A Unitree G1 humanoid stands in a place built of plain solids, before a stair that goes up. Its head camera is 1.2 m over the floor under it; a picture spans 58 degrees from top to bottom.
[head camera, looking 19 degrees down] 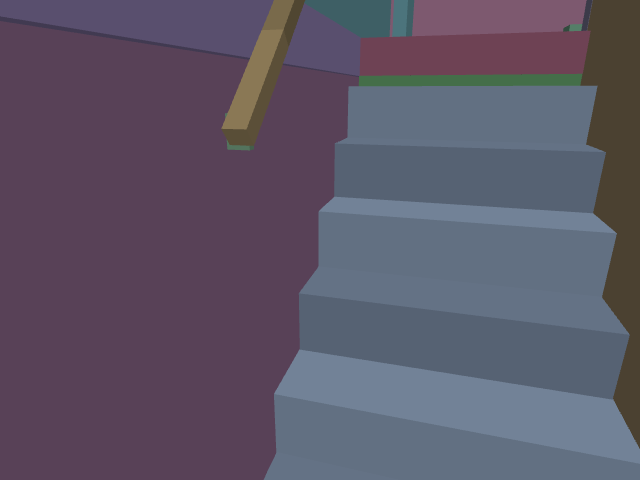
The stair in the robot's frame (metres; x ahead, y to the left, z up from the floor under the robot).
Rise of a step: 0.20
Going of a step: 0.23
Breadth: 0.90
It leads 16 degrees to the right of straight ahead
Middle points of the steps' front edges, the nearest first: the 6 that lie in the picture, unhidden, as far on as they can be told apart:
0.88 -0.30 0.41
1.09 -0.37 0.61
1.31 -0.43 0.81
1.53 -0.49 1.02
1.74 -0.55 1.22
1.96 -0.61 1.42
